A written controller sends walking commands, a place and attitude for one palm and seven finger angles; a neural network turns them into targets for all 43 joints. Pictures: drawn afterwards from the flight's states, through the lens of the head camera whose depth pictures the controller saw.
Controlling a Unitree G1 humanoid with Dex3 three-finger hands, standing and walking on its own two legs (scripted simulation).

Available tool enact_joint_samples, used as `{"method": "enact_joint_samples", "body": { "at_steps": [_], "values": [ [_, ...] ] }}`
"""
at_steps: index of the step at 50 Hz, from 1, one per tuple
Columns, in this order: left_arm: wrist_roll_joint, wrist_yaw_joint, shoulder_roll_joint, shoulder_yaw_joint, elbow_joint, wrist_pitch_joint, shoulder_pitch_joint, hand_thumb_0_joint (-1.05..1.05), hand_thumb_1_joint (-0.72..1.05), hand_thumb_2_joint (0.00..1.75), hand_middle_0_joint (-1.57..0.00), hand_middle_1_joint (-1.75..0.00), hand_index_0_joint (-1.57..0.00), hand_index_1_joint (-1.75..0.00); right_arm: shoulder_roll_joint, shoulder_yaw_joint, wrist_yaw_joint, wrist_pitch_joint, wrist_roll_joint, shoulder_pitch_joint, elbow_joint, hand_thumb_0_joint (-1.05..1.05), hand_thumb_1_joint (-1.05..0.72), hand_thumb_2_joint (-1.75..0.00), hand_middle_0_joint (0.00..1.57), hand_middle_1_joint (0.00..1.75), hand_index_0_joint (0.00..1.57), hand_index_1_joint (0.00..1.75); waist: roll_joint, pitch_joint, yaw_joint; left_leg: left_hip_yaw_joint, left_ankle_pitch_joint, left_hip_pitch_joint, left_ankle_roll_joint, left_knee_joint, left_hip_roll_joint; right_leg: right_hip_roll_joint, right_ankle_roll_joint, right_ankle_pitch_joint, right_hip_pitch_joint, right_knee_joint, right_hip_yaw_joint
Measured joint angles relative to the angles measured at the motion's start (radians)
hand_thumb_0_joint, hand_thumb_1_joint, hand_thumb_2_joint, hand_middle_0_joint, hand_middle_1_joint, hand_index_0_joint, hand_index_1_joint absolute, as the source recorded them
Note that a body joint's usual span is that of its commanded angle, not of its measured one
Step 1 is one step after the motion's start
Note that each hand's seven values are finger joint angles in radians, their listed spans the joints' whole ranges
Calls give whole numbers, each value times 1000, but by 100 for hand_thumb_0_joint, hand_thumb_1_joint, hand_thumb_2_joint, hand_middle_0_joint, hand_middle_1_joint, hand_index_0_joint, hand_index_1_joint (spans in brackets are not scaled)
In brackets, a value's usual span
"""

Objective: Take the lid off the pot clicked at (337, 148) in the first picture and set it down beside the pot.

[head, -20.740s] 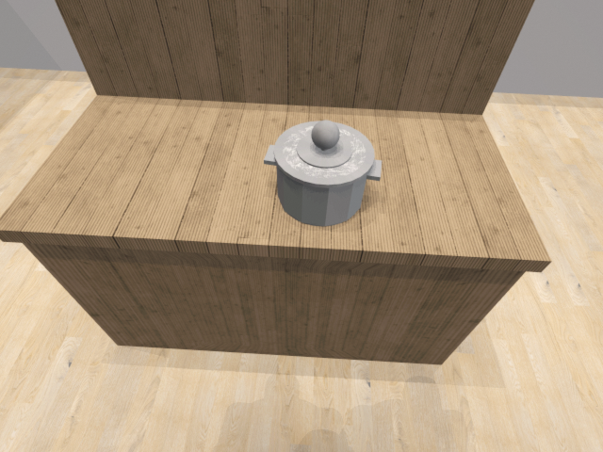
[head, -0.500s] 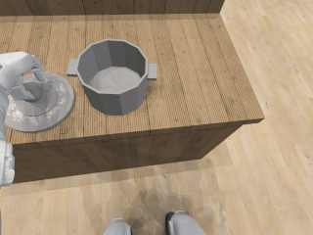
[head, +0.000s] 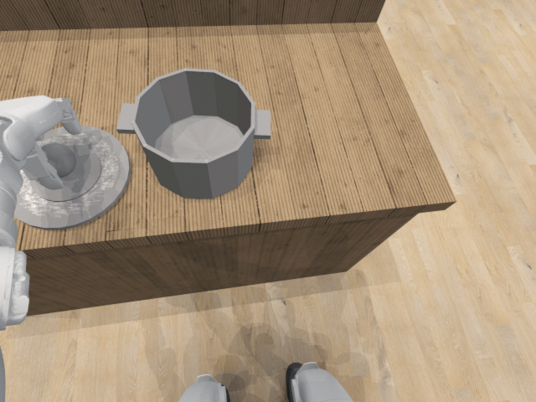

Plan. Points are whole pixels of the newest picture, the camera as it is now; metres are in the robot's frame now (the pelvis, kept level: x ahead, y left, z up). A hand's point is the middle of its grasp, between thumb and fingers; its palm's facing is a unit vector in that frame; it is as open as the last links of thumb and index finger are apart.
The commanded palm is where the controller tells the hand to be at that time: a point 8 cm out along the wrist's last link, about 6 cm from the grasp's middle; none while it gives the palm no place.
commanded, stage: open the fingers wide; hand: left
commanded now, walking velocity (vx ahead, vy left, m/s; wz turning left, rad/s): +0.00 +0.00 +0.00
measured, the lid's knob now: (56, 160) +0.50 +0.30 -0.02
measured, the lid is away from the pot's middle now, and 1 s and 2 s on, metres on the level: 0.23 0.23 0.23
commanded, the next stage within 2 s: raise the empty hand in 0.02 s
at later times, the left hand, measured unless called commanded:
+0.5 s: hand (25, 136) +0.48 +0.29 +0.06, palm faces -0.45 -0.11 -0.88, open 10.9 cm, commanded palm +0.51 +0.29 +0.12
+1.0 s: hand (0, 106) +0.49 +0.30 +0.11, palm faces -0.43 -0.13 -0.90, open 10.9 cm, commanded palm +0.51 +0.30 +0.17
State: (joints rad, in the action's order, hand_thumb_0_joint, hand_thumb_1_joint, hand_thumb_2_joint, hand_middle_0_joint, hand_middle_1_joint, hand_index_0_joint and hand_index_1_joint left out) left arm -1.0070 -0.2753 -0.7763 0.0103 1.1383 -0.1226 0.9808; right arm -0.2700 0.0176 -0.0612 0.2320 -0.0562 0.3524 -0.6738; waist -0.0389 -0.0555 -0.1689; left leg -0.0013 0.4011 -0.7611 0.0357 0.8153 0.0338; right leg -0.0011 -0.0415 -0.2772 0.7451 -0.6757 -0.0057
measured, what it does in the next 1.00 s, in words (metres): stands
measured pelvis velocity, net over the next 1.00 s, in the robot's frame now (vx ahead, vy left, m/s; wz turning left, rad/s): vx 0.01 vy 0.00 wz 0.01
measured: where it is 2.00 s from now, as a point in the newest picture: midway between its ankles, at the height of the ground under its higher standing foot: outside the picture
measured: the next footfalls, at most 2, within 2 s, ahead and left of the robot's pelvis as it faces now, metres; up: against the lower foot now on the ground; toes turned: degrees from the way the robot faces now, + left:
none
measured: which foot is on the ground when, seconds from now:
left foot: down 0.00-1.00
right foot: down 0.00-1.00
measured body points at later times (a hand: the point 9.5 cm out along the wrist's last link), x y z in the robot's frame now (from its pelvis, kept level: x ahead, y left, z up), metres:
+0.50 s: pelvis +0.01 +0.00 +0.01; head +0.12 +0.02 +0.44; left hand +0.50 +0.30 +0.11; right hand +0.00 -0.27 -0.11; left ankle -0.02 +0.09 -0.70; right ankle +0.02 -0.16 -0.70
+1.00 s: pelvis +0.01 +0.00 +0.02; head +0.11 +0.01 +0.46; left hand +0.51 +0.30 +0.16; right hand +0.02 -0.28 -0.10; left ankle -0.02 +0.09 -0.70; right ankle +0.02 -0.16 -0.70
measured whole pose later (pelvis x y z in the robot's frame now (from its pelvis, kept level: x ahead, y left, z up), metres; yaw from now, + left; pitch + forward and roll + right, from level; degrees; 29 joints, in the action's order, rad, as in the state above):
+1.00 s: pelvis +0.01 +0.00 +0.02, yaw +1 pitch +14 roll -3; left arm -0.95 -0.38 -0.79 0.04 1.08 -0.10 1.02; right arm -0.29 0.01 -0.08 0.20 -0.09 0.34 -0.69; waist -0.03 -0.04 -0.14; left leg -0.01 0.35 -0.53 0.04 0.63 0.02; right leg -0.01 -0.05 -0.23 0.52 -0.50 0.00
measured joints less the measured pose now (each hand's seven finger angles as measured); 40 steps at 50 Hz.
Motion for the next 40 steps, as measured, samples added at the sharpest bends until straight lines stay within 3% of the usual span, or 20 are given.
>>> {"method": "enact_joint_samples", "body": {
  "at_steps": [6,11,19,25,30,35,40],
  "values": [
    [2,12,-5,-19,7,-30,5,0,11,41,-30,-99,-30,-99,-1,4,-8,-4,0,-6,5,0,-90,-90,20,30,20,30,7,-8,-7,-1,2,6,0,-1,-1,-1,2,-3,-4,-2,1],
    [-8,30,-6,-10,4,-10,-1,0,11,40,-30,-99,-29,-99,-6,-1,1,0,0,-7,14,0,-90,-90,20,30,20,30,4,-6,-1,-3,2,3,1,1,-1,-1,1,-3,-2,-3,3],
    [17,8,10,-9,-34,8,3,0,12,39,-30,-99,-29,-99,-1,-5,-1,-5,-6,-5,-6,0,-90,-90,20,30,20,30,2,-9,8,3,-11,56,1,-40,-5,-4,0,11,-60,43,-3],
    [22,-12,17,41,10,42,35,0,12,39,-29,-99,-29,-100,-7,-3,11,-5,-15,-5,-4,0,-90,-90,20,30,20,30,-4,-10,12,3,-16,87,1,-60,-8,-7,3,13,-89,58,-3],
    [26,-48,26,31,-36,24,17,0,12,39,-29,-99,-29,-100,-5,-5,-2,-8,-13,-8,-5,0,-90,-90,20,30,20,30,-5,1,18,-1,-27,119,2,-88,-10,-9,-1,23,-118,83,1],
    [29,-41,3,11,-23,8,36,0,12,39,-30,-99,-29,-100,-5,4,-15,-24,-19,-10,2,0,-90,-90,20,30,20,30,3,4,7,-5,-35,145,0,-111,-10,-9,-1,29,-140,100,4],
    [27,-45,-10,19,-23,33,39,0,12,39,-29,-99,-29,-100,-13,-2,-10,-28,-21,-1,6,0,-90,-90,20,30,20,30,-2,9,16,-9,-44,168,-1,-136,-10,-9,-1,38,-162,124,8]
  ]
}}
